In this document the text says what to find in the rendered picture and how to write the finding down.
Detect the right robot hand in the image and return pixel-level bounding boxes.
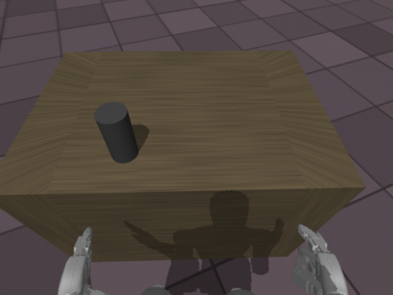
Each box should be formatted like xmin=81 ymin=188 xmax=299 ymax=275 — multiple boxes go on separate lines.
xmin=292 ymin=224 xmax=348 ymax=295

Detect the left robot hand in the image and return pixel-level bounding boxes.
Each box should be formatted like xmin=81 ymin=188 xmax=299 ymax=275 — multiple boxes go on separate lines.
xmin=58 ymin=227 xmax=110 ymax=295

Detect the can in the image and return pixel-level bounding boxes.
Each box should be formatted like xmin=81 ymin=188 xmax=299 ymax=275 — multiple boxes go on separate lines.
xmin=94 ymin=102 xmax=139 ymax=163

